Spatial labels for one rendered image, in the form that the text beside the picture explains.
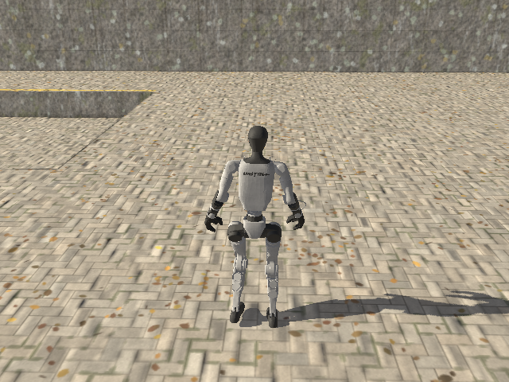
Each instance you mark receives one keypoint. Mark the humanoid robot torso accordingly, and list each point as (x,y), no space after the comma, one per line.
(255,192)

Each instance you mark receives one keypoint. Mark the right robot hand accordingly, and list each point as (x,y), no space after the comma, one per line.
(300,220)

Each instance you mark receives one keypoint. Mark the robot right forearm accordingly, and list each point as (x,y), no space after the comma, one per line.
(295,208)

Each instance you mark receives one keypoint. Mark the robot right upper arm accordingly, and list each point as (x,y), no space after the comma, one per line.
(281,169)

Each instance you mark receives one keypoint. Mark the humanoid robot head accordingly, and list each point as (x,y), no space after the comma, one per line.
(257,138)

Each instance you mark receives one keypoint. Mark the robot left forearm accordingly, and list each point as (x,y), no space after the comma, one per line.
(215,207)

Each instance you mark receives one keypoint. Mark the left robot hand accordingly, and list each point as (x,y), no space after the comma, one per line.
(208,222)

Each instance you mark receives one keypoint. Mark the robot left upper arm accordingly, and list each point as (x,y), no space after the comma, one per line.
(231,167)

